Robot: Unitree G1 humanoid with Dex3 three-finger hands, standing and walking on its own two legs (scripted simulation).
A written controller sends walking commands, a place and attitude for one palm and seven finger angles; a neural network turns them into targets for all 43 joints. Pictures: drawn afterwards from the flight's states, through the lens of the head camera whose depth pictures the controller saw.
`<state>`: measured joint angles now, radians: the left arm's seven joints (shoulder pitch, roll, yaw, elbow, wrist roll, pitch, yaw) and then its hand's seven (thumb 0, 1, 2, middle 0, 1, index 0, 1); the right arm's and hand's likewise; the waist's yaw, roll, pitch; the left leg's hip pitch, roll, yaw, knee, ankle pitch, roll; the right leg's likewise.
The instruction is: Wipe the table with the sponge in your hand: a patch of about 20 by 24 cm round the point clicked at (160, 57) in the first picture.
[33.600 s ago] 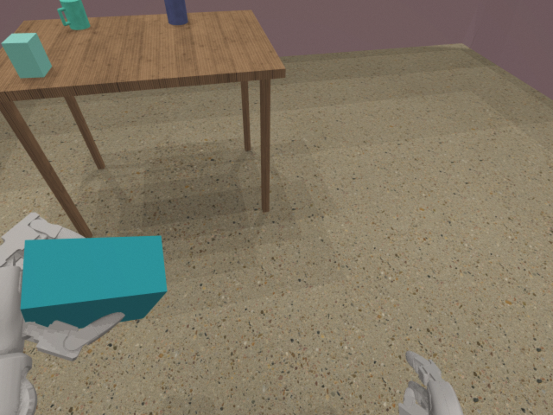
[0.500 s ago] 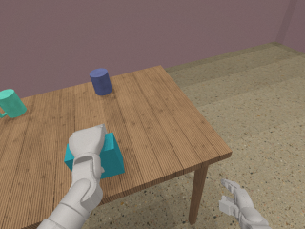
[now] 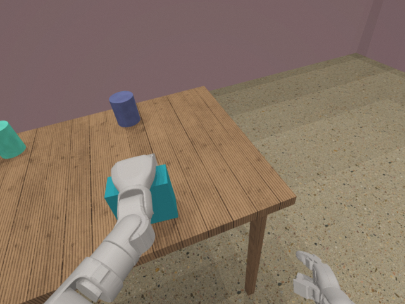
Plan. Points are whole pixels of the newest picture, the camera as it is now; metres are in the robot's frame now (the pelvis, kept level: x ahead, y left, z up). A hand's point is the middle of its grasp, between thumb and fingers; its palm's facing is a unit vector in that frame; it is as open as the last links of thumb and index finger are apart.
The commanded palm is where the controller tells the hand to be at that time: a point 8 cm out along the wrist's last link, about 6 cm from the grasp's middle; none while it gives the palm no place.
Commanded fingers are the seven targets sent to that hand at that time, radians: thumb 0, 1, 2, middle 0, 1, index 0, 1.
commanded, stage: wipe forward along the third lane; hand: left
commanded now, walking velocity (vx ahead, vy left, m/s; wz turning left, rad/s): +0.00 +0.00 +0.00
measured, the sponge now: (146, 203) +0.33 +0.18 +0.02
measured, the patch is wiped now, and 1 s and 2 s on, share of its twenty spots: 0.85 0.95 1.00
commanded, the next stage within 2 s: wipe back along the third lane in 1.68 s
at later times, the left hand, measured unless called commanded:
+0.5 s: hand (146, 177) +0.37 +0.18 +0.07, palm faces -0.03 -0.05 -1.00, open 10.3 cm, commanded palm +0.35 +0.18 +0.10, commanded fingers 0.00 0.10 1.30 -1.20 -1.60 -1.20 -1.60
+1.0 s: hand (146, 160) +0.42 +0.19 +0.07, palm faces -0.07 -0.02 -1.00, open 10.3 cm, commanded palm +0.41 +0.19 +0.10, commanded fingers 0.00 0.10 1.30 -1.20 -1.60 -1.20 -1.60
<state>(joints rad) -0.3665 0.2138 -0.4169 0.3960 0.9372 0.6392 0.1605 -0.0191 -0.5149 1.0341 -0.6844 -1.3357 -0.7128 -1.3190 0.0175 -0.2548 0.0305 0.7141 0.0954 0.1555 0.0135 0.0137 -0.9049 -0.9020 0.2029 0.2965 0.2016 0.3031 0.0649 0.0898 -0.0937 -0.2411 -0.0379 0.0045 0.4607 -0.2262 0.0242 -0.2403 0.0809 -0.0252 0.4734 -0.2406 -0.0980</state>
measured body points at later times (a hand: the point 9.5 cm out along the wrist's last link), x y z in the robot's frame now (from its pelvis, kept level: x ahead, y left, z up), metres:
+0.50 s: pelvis +0.00 -0.01 +0.00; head -0.02 -0.05 +0.45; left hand +0.37 +0.18 +0.12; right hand +0.20 -0.24 -0.11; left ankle +0.01 +0.11 -0.74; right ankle +0.01 -0.05 -0.74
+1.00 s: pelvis +0.00 -0.01 +0.00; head +0.01 -0.04 +0.45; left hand +0.42 +0.19 +0.12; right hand +0.14 -0.26 -0.14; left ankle +0.01 +0.11 -0.74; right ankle +0.01 -0.05 -0.74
